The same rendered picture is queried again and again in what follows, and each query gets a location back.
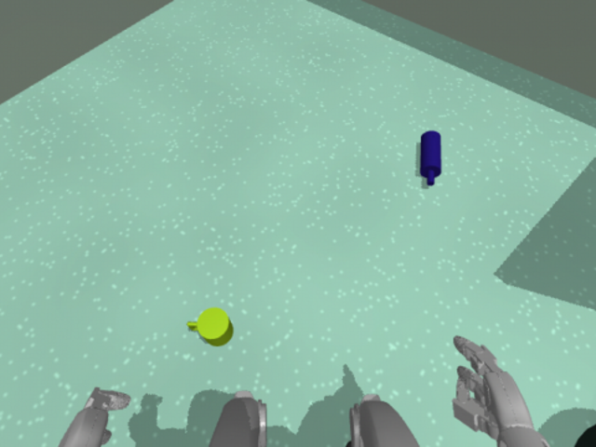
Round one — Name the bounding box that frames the left robot hand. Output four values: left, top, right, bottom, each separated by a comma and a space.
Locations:
58, 387, 130, 447

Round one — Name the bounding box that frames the right robot arm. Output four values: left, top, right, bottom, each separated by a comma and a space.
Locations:
497, 427, 549, 447

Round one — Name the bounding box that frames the right robot hand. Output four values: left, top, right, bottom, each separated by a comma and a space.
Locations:
453, 336, 535, 441

